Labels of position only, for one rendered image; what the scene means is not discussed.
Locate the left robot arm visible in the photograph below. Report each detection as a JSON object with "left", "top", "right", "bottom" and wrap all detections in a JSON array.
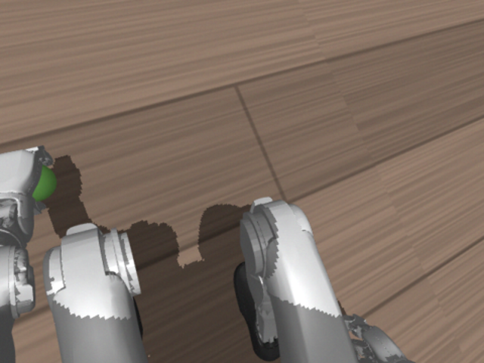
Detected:
[{"left": 0, "top": 193, "right": 36, "bottom": 363}]

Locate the left robot hand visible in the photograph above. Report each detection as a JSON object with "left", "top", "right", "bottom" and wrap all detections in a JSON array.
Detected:
[{"left": 0, "top": 145, "right": 53, "bottom": 216}]

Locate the ball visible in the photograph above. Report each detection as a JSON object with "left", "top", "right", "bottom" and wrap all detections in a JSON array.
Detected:
[{"left": 32, "top": 165, "right": 57, "bottom": 202}]

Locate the right robot hand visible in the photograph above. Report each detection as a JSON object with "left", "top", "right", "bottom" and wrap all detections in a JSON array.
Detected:
[{"left": 343, "top": 314, "right": 407, "bottom": 363}]

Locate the right robot foot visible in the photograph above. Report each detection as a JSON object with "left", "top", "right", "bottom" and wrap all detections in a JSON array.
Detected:
[{"left": 234, "top": 262, "right": 280, "bottom": 361}]

